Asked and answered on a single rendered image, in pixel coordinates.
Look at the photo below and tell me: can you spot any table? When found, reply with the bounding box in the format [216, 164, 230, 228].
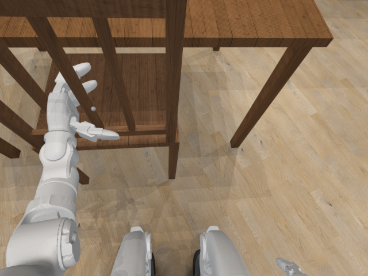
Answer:
[0, 0, 334, 159]

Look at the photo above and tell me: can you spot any robot left hand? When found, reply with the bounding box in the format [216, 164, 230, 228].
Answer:
[47, 63, 120, 142]

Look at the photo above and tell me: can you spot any robot left forearm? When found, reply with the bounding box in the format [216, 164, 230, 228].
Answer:
[6, 130, 79, 267]

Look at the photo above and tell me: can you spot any left robot thigh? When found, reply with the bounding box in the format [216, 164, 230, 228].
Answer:
[110, 231, 152, 276]

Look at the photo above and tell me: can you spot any chair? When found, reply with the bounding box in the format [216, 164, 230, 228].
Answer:
[0, 0, 187, 185]

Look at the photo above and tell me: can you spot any robot right hand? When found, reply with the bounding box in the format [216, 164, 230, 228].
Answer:
[276, 258, 307, 276]

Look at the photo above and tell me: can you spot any robot right shin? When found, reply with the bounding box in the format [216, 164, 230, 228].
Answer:
[200, 226, 219, 276]

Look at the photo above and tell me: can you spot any robot left upper arm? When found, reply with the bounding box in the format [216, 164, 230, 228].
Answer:
[0, 217, 81, 276]

